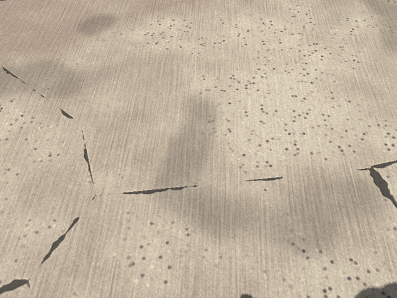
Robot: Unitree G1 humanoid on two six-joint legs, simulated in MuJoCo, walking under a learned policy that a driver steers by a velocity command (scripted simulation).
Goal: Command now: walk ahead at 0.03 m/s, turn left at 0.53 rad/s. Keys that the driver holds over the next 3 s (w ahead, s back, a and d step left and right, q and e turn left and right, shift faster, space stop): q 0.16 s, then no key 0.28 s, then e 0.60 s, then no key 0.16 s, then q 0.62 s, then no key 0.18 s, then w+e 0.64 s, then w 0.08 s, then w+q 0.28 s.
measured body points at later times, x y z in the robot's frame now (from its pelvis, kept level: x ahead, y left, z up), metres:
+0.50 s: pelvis +0.01 +0.00 +0.00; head +0.03 +0.01 +0.45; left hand +0.07 +0.29 -0.12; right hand +0.23 -0.21 -0.09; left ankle -0.02 +0.11 -0.73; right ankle +0.04 -0.14 -0.73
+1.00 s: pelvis +0.01 -0.05 +0.00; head +0.05 -0.08 +0.45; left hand +0.15 +0.24 -0.08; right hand +0.16 -0.34 -0.12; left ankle -0.03 +0.11 -0.66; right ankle +0.02 -0.13 -0.73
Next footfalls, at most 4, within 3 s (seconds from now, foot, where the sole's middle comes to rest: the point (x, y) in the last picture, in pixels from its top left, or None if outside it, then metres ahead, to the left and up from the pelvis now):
0.04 right None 0.08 -0.14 -0.77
0.42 left None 0.02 0.12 -0.77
0.88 right None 0.06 -0.13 -0.77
1.40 left None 0.09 0.10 -0.77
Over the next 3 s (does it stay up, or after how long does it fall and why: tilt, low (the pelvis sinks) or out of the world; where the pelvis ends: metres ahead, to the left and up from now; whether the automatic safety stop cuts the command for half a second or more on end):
stays up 0.42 -0.06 0.00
